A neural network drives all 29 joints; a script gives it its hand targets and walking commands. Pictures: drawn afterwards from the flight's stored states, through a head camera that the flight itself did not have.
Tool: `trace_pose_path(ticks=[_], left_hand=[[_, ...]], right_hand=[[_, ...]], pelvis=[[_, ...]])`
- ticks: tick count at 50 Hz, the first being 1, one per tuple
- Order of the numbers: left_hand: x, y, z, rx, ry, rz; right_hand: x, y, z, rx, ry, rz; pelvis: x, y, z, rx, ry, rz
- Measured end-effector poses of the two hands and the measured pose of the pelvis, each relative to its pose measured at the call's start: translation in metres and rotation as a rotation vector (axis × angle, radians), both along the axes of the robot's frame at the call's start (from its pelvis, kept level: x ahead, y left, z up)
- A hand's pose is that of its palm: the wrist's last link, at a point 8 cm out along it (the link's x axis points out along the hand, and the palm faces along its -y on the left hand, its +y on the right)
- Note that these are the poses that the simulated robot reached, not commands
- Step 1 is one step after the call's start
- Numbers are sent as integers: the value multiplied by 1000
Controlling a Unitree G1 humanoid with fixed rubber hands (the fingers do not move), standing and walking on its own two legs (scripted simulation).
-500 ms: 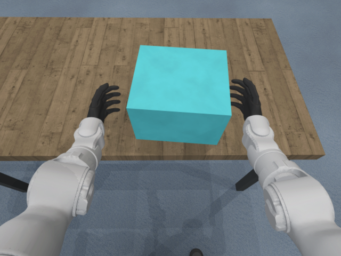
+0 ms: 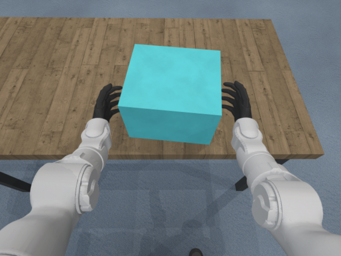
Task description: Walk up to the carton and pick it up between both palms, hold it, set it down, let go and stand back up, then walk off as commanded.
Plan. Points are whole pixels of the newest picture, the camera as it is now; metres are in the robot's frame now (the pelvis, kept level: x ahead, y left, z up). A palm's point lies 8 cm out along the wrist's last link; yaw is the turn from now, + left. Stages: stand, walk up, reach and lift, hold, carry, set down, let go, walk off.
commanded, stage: reach and lift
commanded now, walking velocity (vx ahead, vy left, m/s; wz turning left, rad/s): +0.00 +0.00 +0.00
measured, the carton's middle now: (173, 95) +0.55 +0.02 -0.03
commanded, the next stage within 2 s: none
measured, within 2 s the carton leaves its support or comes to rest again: leaves its support in 1.52 s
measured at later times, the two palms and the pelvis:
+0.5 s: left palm (103, 118) +0.44 +0.19 +0.01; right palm (240, 117) +0.45 -0.14 +0.03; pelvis -0.01 +0.00 +0.00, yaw +0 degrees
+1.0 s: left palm (104, 118) +0.44 +0.19 +0.01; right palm (240, 118) +0.44 -0.14 +0.02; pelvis -0.01 +0.00 +0.00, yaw +0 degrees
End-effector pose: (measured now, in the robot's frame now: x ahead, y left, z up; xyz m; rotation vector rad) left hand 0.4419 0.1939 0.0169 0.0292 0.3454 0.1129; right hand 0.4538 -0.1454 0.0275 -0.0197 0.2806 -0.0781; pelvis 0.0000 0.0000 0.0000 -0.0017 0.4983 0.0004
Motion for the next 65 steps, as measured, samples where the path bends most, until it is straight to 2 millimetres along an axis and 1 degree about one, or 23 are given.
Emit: trace_pose_path(ticks=[10, 15, 50, 58, 65], left_hand=[[-5, 0, -3, -24, -41, -6], [-4, 1, -3, -24, -45, -9], [-3, -2, -5, -34, -41, 13], [-6, -4, -5, -34, -55, 19], [-14, -5, -5, -24, -73, 18]], right_hand=[[-6, 4, -1, -22, -46, -26], [-6, 4, -1, -44, -49, -23], [-9, 3, -4, -48, -63, -22], [-16, 2, -5, -48, -95, -25], [-27, 0, -5, -50, -125, -24]], pelvis=[[-6, 1, 3, -1, -63, 1], [-6, 2, 3, -2, -67, 1], [-6, 3, 4, -2, -71, 2], [-7, 3, 4, -2, -73, 2], [-10, 2, 4, -1, -78, 2]])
